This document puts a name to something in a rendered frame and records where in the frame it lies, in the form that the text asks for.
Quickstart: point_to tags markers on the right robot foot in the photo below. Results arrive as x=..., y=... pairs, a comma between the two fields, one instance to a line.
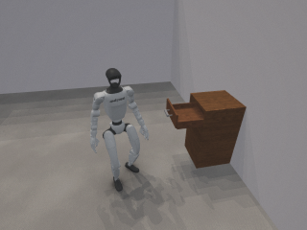
x=118, y=185

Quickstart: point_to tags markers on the drawer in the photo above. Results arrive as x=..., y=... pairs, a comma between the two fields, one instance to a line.
x=185, y=115

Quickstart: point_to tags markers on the left robot forearm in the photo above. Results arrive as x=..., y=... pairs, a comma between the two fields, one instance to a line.
x=138, y=116

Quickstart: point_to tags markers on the cabinet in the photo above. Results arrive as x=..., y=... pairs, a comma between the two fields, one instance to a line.
x=213, y=143

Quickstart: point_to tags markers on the left robot upper arm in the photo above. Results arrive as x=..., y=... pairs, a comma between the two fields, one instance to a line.
x=130, y=95

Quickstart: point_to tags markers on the robot right hand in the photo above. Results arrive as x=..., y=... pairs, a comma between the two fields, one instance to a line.
x=93, y=141

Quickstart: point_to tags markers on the right robot forearm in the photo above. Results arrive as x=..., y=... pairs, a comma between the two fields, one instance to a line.
x=93, y=125

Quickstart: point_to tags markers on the robot right thigh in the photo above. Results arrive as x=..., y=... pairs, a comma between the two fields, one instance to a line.
x=111, y=148

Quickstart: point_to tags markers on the handle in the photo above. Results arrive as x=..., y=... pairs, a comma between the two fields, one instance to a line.
x=165, y=110

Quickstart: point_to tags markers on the right robot upper arm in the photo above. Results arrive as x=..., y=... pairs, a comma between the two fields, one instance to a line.
x=98, y=98

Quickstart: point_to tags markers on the robot left hand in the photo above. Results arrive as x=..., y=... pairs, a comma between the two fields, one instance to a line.
x=145, y=133

